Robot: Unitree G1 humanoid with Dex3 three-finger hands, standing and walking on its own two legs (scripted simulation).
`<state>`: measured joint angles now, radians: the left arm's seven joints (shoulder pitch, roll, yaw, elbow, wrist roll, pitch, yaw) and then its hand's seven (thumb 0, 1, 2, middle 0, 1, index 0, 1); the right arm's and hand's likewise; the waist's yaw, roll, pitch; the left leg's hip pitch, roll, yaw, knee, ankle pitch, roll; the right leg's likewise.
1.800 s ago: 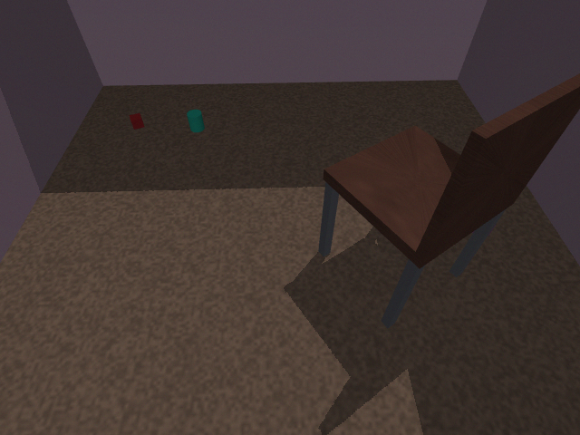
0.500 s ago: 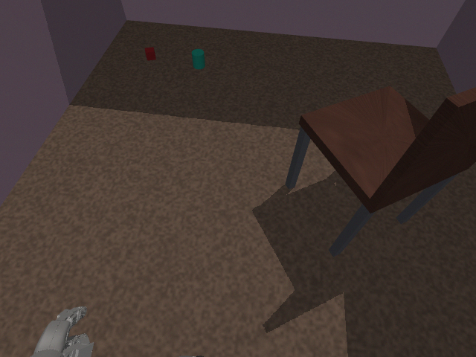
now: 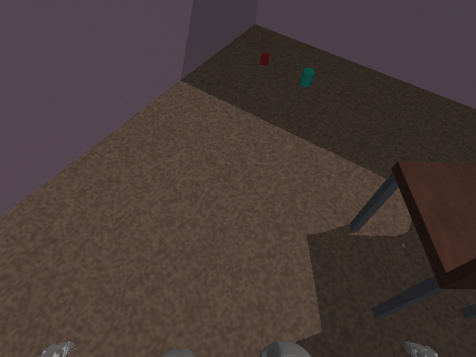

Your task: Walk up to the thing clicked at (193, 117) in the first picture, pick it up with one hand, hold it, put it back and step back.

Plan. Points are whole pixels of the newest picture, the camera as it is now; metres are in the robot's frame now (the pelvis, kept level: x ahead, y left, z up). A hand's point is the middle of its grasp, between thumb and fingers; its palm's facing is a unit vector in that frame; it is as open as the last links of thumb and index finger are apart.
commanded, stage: walk up
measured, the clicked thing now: (307, 77) +1.85 -0.53 -0.70
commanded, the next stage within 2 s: stand in 1.86 s
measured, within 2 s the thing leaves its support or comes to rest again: neither
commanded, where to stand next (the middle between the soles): +0.08 +0.01 m, yaw +32 degrees
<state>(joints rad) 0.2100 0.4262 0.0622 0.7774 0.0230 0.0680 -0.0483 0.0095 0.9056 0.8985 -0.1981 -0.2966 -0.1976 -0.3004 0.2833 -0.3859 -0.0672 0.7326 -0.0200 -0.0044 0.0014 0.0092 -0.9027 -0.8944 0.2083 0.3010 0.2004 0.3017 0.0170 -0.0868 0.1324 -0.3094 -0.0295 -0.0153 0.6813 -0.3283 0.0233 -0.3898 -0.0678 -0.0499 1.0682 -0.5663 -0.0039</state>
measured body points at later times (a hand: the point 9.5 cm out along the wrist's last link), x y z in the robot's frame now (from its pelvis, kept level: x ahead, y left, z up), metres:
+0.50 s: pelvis -0.01 -0.04 +0.01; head +0.02 -0.05 +0.46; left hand -0.05 +0.31 -0.06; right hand +0.18 -0.31 -0.11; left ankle -0.04 +0.13 -0.67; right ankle +0.04 -0.17 -0.72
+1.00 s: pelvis +0.00 -0.03 -0.01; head +0.03 -0.02 +0.44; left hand -0.09 +0.28 -0.11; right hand +0.24 -0.25 -0.12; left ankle -0.05 +0.10 -0.68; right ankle +0.09 -0.12 -0.72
